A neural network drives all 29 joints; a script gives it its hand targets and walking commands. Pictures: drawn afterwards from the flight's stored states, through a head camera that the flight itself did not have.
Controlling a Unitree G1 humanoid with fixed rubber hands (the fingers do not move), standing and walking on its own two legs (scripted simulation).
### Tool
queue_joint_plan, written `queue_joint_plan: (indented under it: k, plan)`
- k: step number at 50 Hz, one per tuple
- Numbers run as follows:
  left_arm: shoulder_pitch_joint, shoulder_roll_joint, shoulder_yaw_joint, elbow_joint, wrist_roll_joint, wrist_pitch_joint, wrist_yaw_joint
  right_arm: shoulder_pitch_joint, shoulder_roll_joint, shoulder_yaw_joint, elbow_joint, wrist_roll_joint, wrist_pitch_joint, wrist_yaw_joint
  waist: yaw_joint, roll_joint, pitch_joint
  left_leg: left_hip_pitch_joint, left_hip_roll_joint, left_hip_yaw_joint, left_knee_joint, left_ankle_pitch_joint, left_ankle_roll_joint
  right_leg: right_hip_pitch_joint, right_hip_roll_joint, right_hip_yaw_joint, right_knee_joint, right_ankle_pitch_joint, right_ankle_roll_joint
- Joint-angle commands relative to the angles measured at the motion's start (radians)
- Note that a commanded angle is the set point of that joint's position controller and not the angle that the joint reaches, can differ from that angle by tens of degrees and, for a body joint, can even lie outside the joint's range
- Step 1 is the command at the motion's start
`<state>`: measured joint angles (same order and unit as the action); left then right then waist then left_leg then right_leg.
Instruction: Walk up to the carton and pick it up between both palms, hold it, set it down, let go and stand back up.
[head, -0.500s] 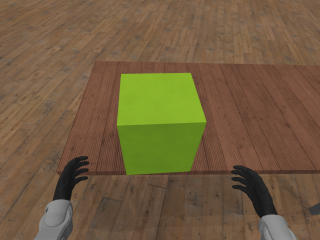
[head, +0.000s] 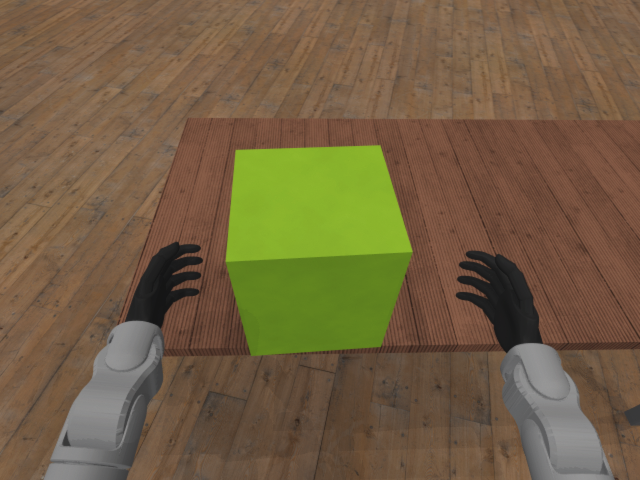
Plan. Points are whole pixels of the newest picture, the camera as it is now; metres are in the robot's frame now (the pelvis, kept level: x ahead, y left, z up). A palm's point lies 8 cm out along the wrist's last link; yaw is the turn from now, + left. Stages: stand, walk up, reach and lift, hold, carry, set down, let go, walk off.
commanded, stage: reach and lift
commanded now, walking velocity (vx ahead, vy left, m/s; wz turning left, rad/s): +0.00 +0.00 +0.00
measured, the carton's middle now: (313, 254) +0.42 +0.02 +0.01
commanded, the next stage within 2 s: none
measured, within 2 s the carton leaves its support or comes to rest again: neither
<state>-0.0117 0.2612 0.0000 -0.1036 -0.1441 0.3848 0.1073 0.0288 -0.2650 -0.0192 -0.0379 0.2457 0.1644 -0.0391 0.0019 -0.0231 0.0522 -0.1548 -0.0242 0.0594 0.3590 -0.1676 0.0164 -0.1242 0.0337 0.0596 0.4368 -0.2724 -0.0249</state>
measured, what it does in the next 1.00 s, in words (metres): stands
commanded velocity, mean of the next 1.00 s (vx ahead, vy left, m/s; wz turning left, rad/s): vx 0.00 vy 0.00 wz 0.00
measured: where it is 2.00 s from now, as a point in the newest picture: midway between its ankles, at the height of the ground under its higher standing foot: outside the picture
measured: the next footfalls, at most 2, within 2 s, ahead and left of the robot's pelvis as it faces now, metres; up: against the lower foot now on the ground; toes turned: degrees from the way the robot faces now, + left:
none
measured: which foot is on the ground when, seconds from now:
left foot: down 0.00-1.00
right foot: down 0.00-1.00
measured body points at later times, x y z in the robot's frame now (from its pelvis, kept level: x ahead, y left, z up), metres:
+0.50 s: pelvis -0.03 +0.00 +0.00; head -0.01 +0.00 +0.45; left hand +0.35 +0.20 +0.13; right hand +0.36 -0.19 +0.11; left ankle +0.02 +0.11 -0.74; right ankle -0.02 -0.10 -0.74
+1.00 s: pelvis -0.03 +0.00 +0.00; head -0.01 +0.01 +0.45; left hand +0.41 +0.19 +0.18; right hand +0.41 -0.18 +0.17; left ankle +0.02 +0.11 -0.74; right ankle -0.02 -0.10 -0.74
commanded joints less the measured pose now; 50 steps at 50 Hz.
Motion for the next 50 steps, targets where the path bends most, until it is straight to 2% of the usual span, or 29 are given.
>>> queue_joint_plan:
  k: [1, 6, 7, 8, 9, 11, 12, 14, 15, 16, 18, 20, 22, 23, 24, 25, 26, 28, 30, 32, 33, 34, 35, 36, 38, 45, 48, 49, 50]
  plan:
    - [-0.330, 0.068, 0.234, -0.197, -0.035, 0.037, -0.042, -0.387, -0.213, 0.030, -0.141, 0.149, 0.035, -0.051, 0.091, 0.006, -0.275, 0.275, 0.034, -0.029, -0.028, 0.448, -0.035, -0.022, 0.000, 0.036, -0.136, 0.502, 0.035]
    - [-0.613, 0.102, 0.254, -0.056, -0.055, 0.109, -0.020, -0.665, -0.221, 0.006, -0.072, 0.143, 0.104, -0.038, 0.111, 0.028, -0.256, 0.144, 0.048, -0.015, -0.065, 0.215, -0.012, -0.053, 0.003, 0.029, -0.134, 0.248, 0.019]
    - [-0.643, 0.136, 0.273, -0.041, -0.067, 0.117, -0.005, -0.700, -0.222, 0.009, -0.053, 0.141, 0.112, -0.032, 0.136, 0.026, -0.266, 0.105, 0.048, -0.011, -0.073, 0.189, -0.007, -0.045, -0.007, 0.042, -0.127, 0.226, 0.016]
    - [-0.642, 0.125, 0.253, -0.012, -0.075, 0.125, 0.000, -0.675, -0.193, 0.009, -0.044, 0.143, 0.118, -0.032, 0.123, 0.024, -0.306, 0.100, 0.045, -0.015, -0.059, 0.203, 0.001, -0.022, -0.011, 0.037, -0.120, 0.256, 0.016]
    - [-0.552, 0.138, 0.279, -0.048, -0.060, 0.129, -0.002, -0.603, -0.210, 0.040, -0.082, 0.165, 0.117, -0.041, 0.146, -0.022, -0.347, 0.132, 0.044, -0.015, -0.052, 0.252, 0.003, 0.022, -0.007, 0.046, -0.111, 0.342, 0.034]
    - [-0.629, 0.150, 0.269, 0.017, -0.066, 0.156, 0.005, -0.704, -0.228, 0.014, -0.038, 0.165, 0.124, -0.047, 0.130, 0.004, -0.345, 0.108, 0.043, -0.018, -0.058, 0.218, -0.002, 0.035, -0.012, 0.037, -0.113, 0.304, 0.033]
    - [-0.683, 0.174, 0.297, 0.022, -0.063, 0.153, 0.010, -0.758, -0.221, 0.027, -0.049, 0.174, 0.128, -0.048, 0.147, -0.029, -0.351, 0.091, 0.040, -0.010, -0.060, 0.192, 0.010, 0.034, -0.018, 0.039, -0.109, 0.296, 0.040]
    - [-0.808, 0.170, 0.288, 0.113, -0.058, 0.167, 0.021, -0.867, -0.246, -0.022, 0.082, 0.149, 0.153, -0.028, 0.122, -0.023, -0.349, 0.067, 0.062, -0.016, -0.068, 0.154, 0.006, -0.023, -0.008, 0.022, -0.107, 0.222, 0.022]
    - [-0.733, 0.168, 0.296, 0.142, -0.054, 0.173, 0.021, -0.789, -0.222, 0.031, 0.105, 0.173, 0.157, -0.032, 0.150, -0.036, -0.318, 0.069, 0.049, -0.011, -0.063, 0.165, 0.016, -0.003, -0.013, 0.029, -0.110, 0.255, 0.034]
    - [-0.846, 0.167, 0.275, 0.173, -0.051, 0.170, 0.025, -0.867, -0.247, -0.002, 0.154, 0.160, 0.164, -0.027, 0.127, 0.002, -0.315, 0.047, 0.059, -0.020, -0.074, 0.080, 0.003, -0.026, -0.012, 0.032, -0.111, 0.161, 0.024]
    - [-0.869, 0.122, 0.234, 0.121, -0.047, 0.179, 0.038, -0.879, -0.254, -0.003, 0.208, 0.167, 0.167, -0.015, 0.104, 0.051, -0.365, 0.127, 0.080, -0.051, -0.058, 0.115, -0.010, -0.065, -0.002, 0.018, -0.114, 0.186, 0.009]
    - [-0.954, 0.172, 0.224, 0.228, -0.084, 0.168, 0.034, -0.986, -0.242, 0.011, 0.237, 0.155, 0.178, -0.012, 0.118, -0.004, -0.367, 0.051, 0.071, -0.026, -0.060, 0.037, 0.005, -0.060, -0.016, 0.029, -0.119, 0.110, 0.021]
    - [-0.981, 0.165, 0.221, 0.249, -0.064, 0.163, 0.045, -1.024, -0.246, -0.008, 0.248, 0.147, 0.168, -0.012, 0.136, 0.010, -0.413, 0.050, 0.072, -0.031, -0.062, 0.057, 0.003, -0.048, -0.007, 0.021, -0.107, 0.141, 0.018]
    - [-1.048, 0.202, 0.225, 0.229, -0.096, 0.154, 0.055, -1.117, -0.283, -0.014, 0.167, 0.171, 0.154, -0.007, 0.144, -0.032, -0.507, 0.056, 0.072, -0.029, -0.045, 0.071, 0.008, -0.064, 0.001, 0.018, -0.097, 0.152, 0.025]
    - [-1.032, 0.201, 0.232, 0.269, -0.084, 0.162, 0.051, -1.080, -0.256, 0.002, 0.237, 0.160, 0.164, -0.012, 0.134, -0.018, -0.471, 0.055, 0.066, -0.032, -0.043, 0.105, 0.007, -0.053, -0.006, 0.017, -0.103, 0.182, 0.026]
    - [-1.014, 0.222, 0.237, 0.211, -0.092, 0.160, 0.054, -1.093, -0.259, 0.018, 0.146, 0.181, 0.157, -0.020, 0.161, -0.027, -0.558, 0.089, 0.060, -0.012, -0.026, 0.193, 0.010, -0.023, -0.002, 0.017, -0.086, 0.273, 0.035]
    - [-1.013, 0.204, 0.221, 0.236, -0.092, 0.153, 0.052, -1.096, -0.282, -0.024, 0.161, 0.159, 0.144, -0.024, 0.133, -0.054, -0.583, 0.086, 0.065, -0.020, -0.020, 0.196, 0.001, -0.012, 0.000, 0.007, -0.088, 0.284, 0.041]
    - [-0.984, 0.236, 0.272, 0.245, -0.053, 0.152, 0.034, -1.052, -0.287, 0.015, 0.206, 0.160, 0.146, -0.042, 0.148, -0.074, -0.600, 0.090, 0.054, -0.011, 0.000, 0.323, -0.001, 0.078, 0.002, 0.012, -0.050, 0.546, 0.056]
    - [-1.037, 0.226, 0.276, 0.134, -0.050, 0.182, 0.037, -1.098, -0.322, 0.015, 0.183, 0.207, 0.144, -0.047, 0.142, -0.016, -0.697, 0.166, 0.048, -0.015, 0.027, 0.458, -0.017, 0.074, 0.015, 0.000, -0.046, 0.643, 0.048]
    - [-1.036, 0.254, 0.316, 0.229, -0.022, 0.199, 0.027, -1.094, -0.335, 0.033, 0.246, 0.204, 0.153, -0.056, 0.168, -0.023, -0.642, 0.140, 0.037, -0.002, 0.024, 0.453, -0.010, 0.089, 0.001, 0.009, -0.045, 0.704, 0.061]
    - [-1.077, 0.265, 0.317, 0.176, -0.032, 0.195, 0.027, -1.143, -0.351, 0.013, 0.186, 0.201, 0.152, -0.054, 0.161, -0.044, -0.695, 0.109, 0.038, -0.005, 0.020, 0.409, -0.011, 0.104, 0.009, 0.012, -0.046, 0.660, 0.068]
    - [-1.041, 0.245, 0.310, 0.218, -0.021, 0.213, 0.023, -1.115, -0.336, 0.022, 0.291, 0.190, 0.160, -0.063, 0.142, -0.060, -0.641, 0.128, 0.042, -0.012, 0.022, 0.451, -0.013, 0.104, 0.007, 0.007, -0.047, 0.718, 0.067]
    - [-1.069, 0.256, 0.312, 0.204, -0.013, 0.217, 0.026, -1.154, -0.328, 0.034, 0.238, 0.214, 0.153, -0.065, 0.162, -0.026, -0.680, 0.109, 0.037, -0.004, 0.027, 0.432, -0.015, 0.098, 0.009, 0.011, -0.049, 0.688, 0.061]
    - [-1.139, 0.257, 0.307, 0.192, -0.010, 0.209, 0.031, -1.180, -0.341, -0.001, 0.306, 0.211, 0.153, -0.060, 0.134, 0.007, -0.671, 0.142, 0.043, -0.009, 0.030, 0.424, -0.025, 0.051, 0.004, 0.001, -0.059, 0.637, 0.065]
    - [-1.228, 0.277, 0.292, 0.243, -0.032, 0.188, 0.039, -1.281, -0.341, 0.015, 0.352, 0.223, 0.160, -0.038, 0.169, 0.029, -0.670, 0.111, 0.052, -0.001, 0.012, 0.352, -0.026, -0.013, 0.003, -0.004, -0.071, 0.506, 0.057]
    - [-1.338, 0.284, 0.243, 0.483, -0.065, 0.144, 0.055, -1.459, -0.335, 0.051, 0.439, 0.232, 0.157, -0.013, 0.178, -0.049, -0.689, -0.002, 0.057, -0.017, 0.007, 0.223, -0.008, -0.011, -0.005, 0.009, -0.060, 0.415, 0.053]
    - [-1.419, 0.300, 0.235, 0.674, -0.063, 0.114, 0.061, -1.520, -0.301, 0.072, 0.630, 0.211, 0.169, -0.001, 0.191, -0.048, -0.613, -0.042, 0.062, -0.016, -0.008, 0.118, 0.002, -0.067, -0.018, 0.011, -0.082, 0.272, 0.052]
    - [-1.421, 0.288, 0.225, 0.640, -0.068, 0.104, 0.073, -1.519, -0.313, 0.061, 0.610, 0.212, 0.162, 0.005, 0.198, -0.030, -0.676, 0.002, 0.075, -0.021, -0.016, 0.160, -0.014, -0.079, -0.005, 0.004, -0.081, 0.269, 0.042]
    - [-1.442, 0.300, 0.216, 0.711, -0.080, 0.098, 0.067, -1.529, -0.304, 0.073, 0.653, 0.199, 0.166, 0.008, 0.193, -0.067, -0.661, -0.017, 0.076, -0.033, -0.001, 0.128, -0.006, -0.077, -0.008, 0.014, -0.084, 0.250, 0.047]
